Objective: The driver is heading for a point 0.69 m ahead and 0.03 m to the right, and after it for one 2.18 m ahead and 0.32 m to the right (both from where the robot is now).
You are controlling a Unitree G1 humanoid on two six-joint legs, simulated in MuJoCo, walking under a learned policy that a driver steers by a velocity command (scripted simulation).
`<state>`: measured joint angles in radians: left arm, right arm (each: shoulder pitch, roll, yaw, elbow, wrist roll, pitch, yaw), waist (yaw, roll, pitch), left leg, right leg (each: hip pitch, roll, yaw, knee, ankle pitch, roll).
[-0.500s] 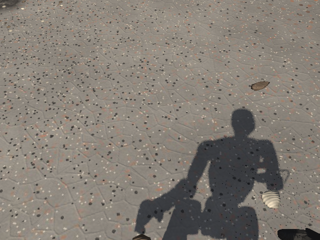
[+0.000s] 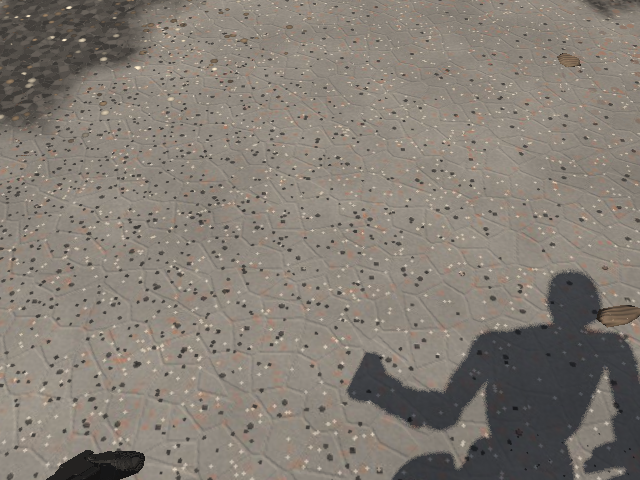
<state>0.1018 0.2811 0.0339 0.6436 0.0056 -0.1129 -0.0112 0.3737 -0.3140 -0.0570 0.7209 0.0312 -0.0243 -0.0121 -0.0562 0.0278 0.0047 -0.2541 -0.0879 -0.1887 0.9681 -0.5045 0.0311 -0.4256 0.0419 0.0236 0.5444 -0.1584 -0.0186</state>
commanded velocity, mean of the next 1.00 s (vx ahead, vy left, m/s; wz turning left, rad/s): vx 0.50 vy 0.00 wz -0.06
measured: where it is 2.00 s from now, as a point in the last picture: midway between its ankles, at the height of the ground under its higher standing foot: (353, 271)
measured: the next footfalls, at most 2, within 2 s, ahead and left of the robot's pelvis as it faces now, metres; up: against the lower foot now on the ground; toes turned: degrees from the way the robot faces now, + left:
left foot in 0.44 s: +0.36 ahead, +0.19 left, +0.00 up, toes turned +10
right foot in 0.96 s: +0.66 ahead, -0.06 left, +0.00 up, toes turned -10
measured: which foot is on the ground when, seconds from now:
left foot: up 0.00-0.42, down 0.44-0.98, up 1.00-1.00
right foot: down 0.00-0.46, up 0.48-0.94, down 0.96-1.00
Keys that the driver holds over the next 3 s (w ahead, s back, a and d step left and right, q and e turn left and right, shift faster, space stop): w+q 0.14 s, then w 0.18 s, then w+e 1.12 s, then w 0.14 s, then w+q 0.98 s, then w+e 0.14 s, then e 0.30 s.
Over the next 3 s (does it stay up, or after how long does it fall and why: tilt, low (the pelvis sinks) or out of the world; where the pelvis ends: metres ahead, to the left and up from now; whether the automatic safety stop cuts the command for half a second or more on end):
stays up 1.53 -0.17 0.00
